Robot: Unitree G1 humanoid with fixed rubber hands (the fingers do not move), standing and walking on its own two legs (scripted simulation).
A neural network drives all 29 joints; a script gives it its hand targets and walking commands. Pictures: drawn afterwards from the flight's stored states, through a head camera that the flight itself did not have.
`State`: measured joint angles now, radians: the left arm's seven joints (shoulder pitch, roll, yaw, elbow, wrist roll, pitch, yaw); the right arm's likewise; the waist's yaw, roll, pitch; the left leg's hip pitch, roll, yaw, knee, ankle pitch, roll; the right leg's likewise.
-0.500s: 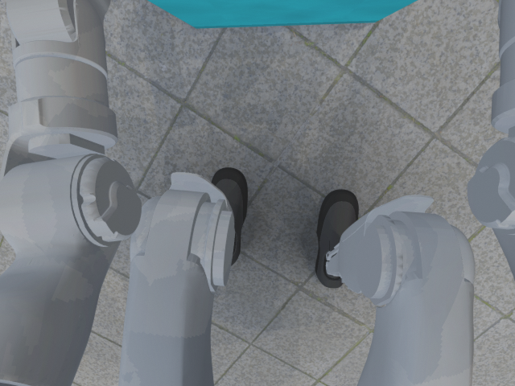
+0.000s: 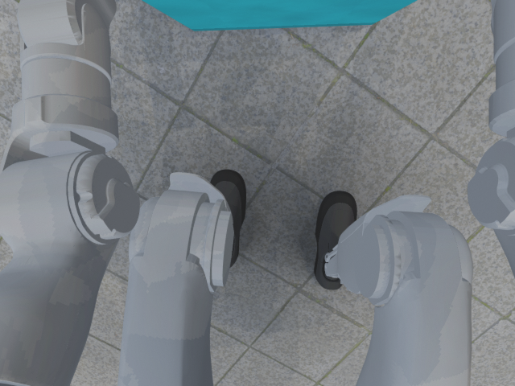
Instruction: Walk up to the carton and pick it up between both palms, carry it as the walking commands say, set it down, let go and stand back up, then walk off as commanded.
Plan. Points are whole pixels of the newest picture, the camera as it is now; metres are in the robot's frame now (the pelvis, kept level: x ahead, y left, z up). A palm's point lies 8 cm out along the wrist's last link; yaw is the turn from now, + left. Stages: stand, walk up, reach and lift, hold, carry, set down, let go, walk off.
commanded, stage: set down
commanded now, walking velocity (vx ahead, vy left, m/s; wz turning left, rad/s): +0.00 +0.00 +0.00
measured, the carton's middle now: out of the picture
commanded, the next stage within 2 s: let go in 1.78 s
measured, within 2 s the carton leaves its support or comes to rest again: neither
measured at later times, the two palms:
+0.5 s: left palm out of the picture +0.54 +0.27 -0.18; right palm out of the picture +0.59 -0.14 -0.18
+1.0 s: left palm out of the picture +0.55 +0.29 -0.05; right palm out of the picture +0.61 -0.14 -0.06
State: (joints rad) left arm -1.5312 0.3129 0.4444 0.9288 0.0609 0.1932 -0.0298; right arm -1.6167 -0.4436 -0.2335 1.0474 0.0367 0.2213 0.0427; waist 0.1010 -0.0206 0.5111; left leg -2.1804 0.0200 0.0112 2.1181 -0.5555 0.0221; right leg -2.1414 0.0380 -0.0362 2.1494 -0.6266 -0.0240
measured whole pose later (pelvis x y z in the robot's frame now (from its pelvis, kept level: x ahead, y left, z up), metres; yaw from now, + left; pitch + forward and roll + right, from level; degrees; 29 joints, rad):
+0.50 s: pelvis +0.00 +0.00 -0.01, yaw +0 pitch +34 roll +0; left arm -1.58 0.41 0.39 1.13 -0.13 0.11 0.08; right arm -1.65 -0.50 -0.06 1.14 0.17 0.17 -0.04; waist 0.10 0.00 0.52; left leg -2.18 0.02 0.01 2.14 -0.55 0.01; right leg -2.15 0.04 -0.04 2.18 -0.63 -0.02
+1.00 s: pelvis -0.01 +0.00 +0.05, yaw +1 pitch +30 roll +0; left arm -1.55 0.45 0.36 0.83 -0.16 0.36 0.08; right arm -1.65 -0.54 -0.10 0.94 0.16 0.37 -0.06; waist 0.10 0.00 0.52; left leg -1.97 0.00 0.01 1.96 -0.52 0.01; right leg -1.93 0.03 -0.03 2.00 -0.60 -0.03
